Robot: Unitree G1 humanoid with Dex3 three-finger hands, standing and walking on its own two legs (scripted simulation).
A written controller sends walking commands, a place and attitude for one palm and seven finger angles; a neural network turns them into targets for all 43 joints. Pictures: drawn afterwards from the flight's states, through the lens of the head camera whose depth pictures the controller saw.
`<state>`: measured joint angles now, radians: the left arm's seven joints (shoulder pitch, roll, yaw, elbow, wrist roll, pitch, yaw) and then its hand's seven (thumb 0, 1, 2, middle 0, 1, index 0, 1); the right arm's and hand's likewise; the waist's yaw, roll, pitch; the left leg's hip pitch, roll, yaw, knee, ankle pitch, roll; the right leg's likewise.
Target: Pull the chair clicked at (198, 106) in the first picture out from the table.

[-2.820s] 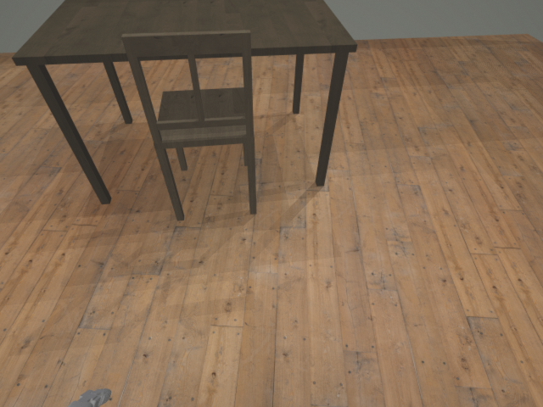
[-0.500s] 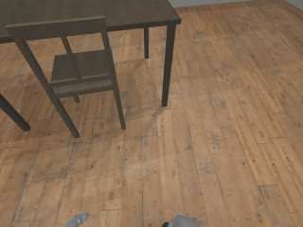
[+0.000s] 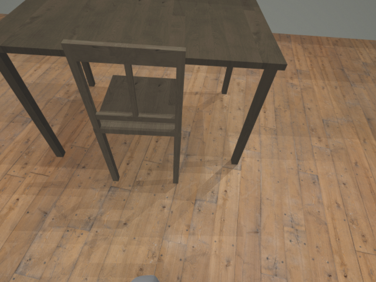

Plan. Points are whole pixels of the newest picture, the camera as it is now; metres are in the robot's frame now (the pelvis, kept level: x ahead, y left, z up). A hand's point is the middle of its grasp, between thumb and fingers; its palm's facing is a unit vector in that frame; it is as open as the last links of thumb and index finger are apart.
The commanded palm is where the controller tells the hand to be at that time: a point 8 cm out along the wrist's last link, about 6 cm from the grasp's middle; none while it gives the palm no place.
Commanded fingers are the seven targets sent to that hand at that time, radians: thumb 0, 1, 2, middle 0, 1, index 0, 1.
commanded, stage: take the last steps up to it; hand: left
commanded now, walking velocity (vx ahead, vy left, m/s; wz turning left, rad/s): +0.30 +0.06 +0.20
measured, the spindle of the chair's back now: (132, 91) +0.73 +0.28 -0.08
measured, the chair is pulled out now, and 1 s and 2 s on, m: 0.00 0.00 0.00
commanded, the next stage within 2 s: come to a stop and stand still in 0.88 s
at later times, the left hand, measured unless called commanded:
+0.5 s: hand out of the picture +0.02 +0.13 -0.14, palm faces +0.18 -0.96 -0.21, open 7.3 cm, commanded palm none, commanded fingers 0.00 0.90 0.90 -0.20 -0.30 -0.20 -0.30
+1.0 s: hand (109, 234) +0.24 +0.23 -0.16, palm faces +0.17 -0.97 -0.19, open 7.4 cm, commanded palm none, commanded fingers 0.00 0.90 0.90 -0.20 -0.30 -0.20 -0.30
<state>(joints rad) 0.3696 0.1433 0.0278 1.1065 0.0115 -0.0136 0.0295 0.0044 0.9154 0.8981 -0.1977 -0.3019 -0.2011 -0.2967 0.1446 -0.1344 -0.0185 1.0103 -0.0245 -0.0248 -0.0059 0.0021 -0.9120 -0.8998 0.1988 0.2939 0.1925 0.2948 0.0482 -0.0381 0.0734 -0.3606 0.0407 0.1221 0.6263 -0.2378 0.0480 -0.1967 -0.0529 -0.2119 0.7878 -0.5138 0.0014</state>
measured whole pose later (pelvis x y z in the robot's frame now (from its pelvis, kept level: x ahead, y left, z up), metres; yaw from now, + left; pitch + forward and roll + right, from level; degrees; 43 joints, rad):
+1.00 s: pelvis +0.23 +0.04 +0.01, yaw +5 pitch -1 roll +2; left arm 0.26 0.17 0.06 1.05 0.03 -0.01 0.01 0.01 0.92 0.90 -0.19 -0.30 -0.20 -0.30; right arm 0.21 -0.16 -0.03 1.04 -0.02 -0.06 -0.02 -0.01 -0.93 -0.90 0.20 0.29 0.20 0.30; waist 0.03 -0.04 0.03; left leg -0.19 -0.01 0.17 0.43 -0.22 0.06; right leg -0.46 -0.09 -0.08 0.95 -0.38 -0.01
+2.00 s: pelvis +0.21 +0.04 +0.01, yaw +7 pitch -2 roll +1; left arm 0.34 0.14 0.03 1.04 0.02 0.05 0.03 0.01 0.91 0.90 -0.20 -0.30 -0.20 -0.30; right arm 0.34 -0.16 -0.03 1.00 -0.03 0.01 -0.01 0.00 -0.91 -0.90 0.20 0.29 0.20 0.30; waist -0.01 -0.01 0.01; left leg -0.27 -0.01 0.11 0.55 -0.24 0.05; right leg -0.39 -0.02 -0.04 0.59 -0.26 -0.02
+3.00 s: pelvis +0.23 +0.04 +0.02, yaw +6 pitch -1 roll +0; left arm 0.32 0.13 -0.01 1.10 0.02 -0.02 0.04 0.01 0.92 0.90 -0.20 -0.30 -0.20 -0.30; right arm 0.27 -0.14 0.01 1.15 -0.01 -0.02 -0.02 0.01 -0.91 -0.90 0.20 0.29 0.19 0.30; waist 0.00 0.00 0.02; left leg -0.18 0.00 0.12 0.39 -0.20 0.03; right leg -0.17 0.01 0.00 0.43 -0.24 -0.02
